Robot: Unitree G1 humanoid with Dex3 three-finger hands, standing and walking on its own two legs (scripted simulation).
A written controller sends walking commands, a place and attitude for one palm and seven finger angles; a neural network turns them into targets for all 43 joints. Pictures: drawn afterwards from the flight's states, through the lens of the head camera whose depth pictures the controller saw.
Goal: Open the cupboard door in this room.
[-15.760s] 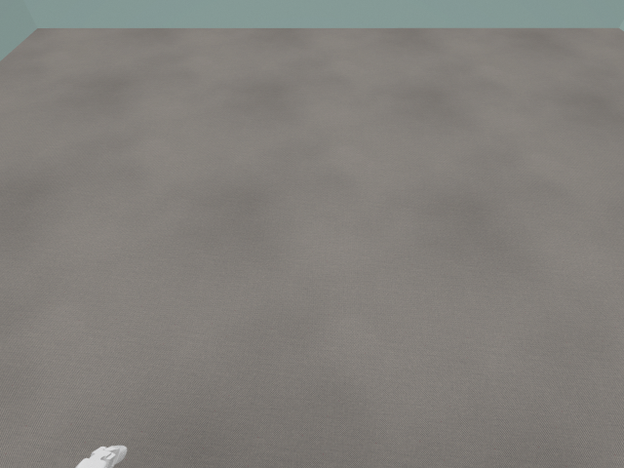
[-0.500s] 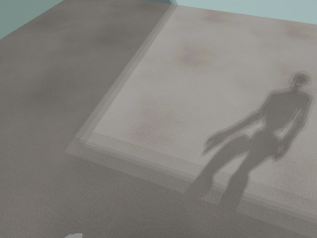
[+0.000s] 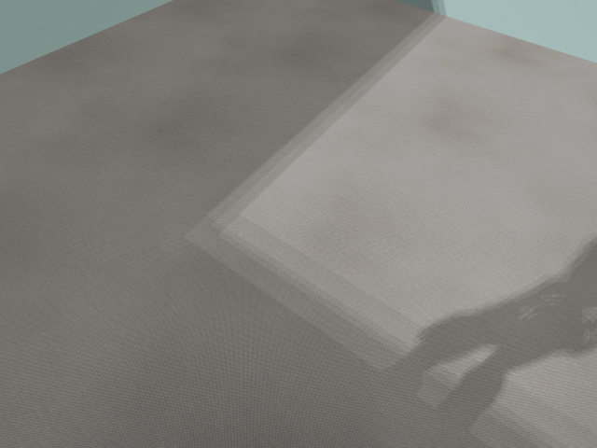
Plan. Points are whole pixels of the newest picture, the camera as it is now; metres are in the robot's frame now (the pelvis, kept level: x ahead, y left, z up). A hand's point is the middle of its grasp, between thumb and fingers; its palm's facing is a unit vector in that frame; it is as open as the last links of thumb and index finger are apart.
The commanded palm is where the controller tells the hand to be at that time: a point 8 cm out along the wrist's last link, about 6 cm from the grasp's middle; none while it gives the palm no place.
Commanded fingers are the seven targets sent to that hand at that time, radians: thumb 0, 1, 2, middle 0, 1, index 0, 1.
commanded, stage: turn or walk to find it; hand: left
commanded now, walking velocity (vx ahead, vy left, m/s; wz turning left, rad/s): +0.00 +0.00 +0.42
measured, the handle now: out of the picture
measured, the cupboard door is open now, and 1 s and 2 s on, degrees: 0 0 0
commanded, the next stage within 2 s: none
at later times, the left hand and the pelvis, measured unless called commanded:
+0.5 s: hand out of the picture +0.05 +0.19 -0.14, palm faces +0.19 -0.95 -0.26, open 7.4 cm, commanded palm none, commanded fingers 0.00 0.90 0.90 -0.20 -0.30 -0.20 -0.30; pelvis -0.02 -0.02 +0.00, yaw +11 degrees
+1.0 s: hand out of the picture -0.13 +0.23 -0.17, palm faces +0.45 -0.87 -0.23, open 7.4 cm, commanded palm none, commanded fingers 0.00 0.90 0.90 -0.20 -0.30 -0.20 -0.30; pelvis -0.07 +0.02 +0.01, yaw +24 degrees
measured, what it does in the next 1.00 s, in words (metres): steps on the spot, turning left: right foot, then left foot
